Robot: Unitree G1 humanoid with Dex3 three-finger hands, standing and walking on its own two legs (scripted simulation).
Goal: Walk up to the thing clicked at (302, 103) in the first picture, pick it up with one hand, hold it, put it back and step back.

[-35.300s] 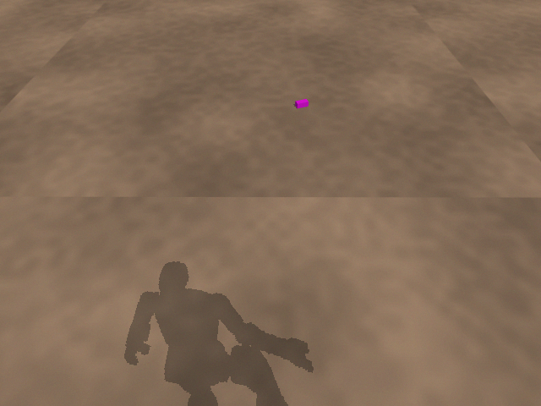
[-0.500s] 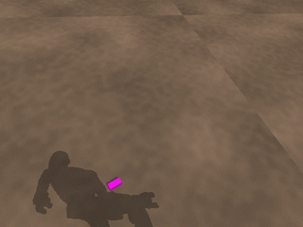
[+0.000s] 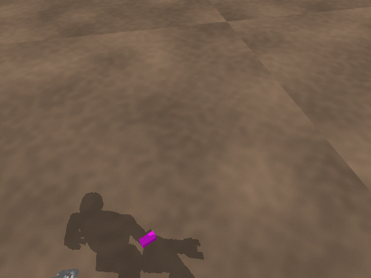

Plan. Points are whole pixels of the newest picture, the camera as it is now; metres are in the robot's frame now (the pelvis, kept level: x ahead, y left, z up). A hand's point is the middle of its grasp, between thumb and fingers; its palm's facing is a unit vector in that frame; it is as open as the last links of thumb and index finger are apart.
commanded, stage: walk up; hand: left
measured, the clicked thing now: (148, 239) +0.43 +0.22 -0.75
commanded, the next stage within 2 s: stand in 0.88 s
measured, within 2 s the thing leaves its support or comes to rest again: neither
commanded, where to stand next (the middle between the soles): +0.05 -0.03 m, yaw +2 degrees
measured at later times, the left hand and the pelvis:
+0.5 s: hand out of the picture +0.08 +0.25 -0.15, palm faces -0.01 -0.94 -0.33, open 7.4 cm; pelvis +0.00 +0.00 +0.01, yaw +0 degrees
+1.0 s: hand out of the picture +0.08 +0.26 -0.15, palm faces -0.01 -0.94 -0.34, open 7.4 cm; pelvis +0.00 +0.00 +0.01, yaw +0 degrees
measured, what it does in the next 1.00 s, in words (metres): stands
